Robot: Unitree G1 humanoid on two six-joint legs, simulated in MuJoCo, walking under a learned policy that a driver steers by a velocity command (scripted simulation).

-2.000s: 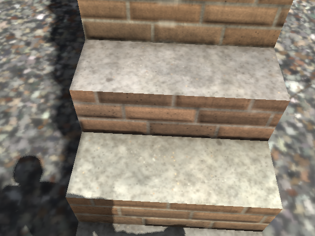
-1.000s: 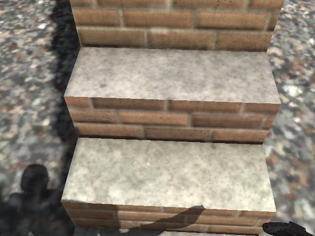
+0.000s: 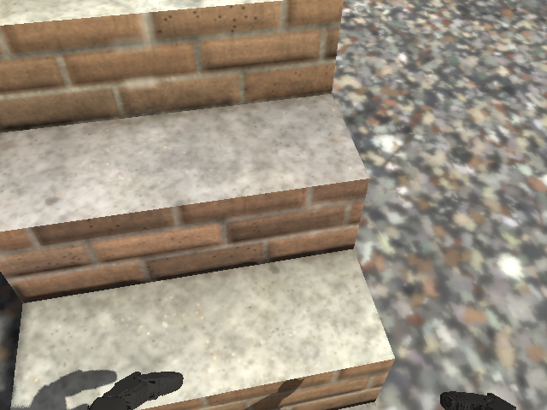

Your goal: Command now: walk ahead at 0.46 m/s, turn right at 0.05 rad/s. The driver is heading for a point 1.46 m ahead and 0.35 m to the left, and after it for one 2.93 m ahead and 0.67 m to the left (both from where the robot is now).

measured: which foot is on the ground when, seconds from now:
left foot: down 0.00-1.00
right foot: down 0.00-1.00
